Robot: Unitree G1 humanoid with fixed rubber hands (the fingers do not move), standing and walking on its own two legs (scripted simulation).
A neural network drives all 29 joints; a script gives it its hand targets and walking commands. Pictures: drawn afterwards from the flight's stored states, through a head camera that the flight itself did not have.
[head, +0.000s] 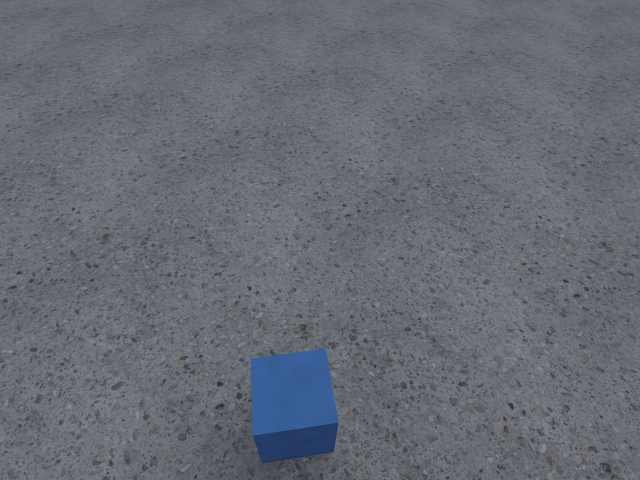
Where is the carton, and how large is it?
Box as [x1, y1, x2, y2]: [251, 349, 338, 462]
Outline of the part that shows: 325,349 251,358 253,436 262,462 333,451 338,422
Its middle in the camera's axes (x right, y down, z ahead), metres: -0.07 +0.48 +1.10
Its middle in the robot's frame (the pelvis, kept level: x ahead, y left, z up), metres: +0.46 +0.08 -0.65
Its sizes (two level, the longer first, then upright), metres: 0.210 0.200 0.250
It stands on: the floor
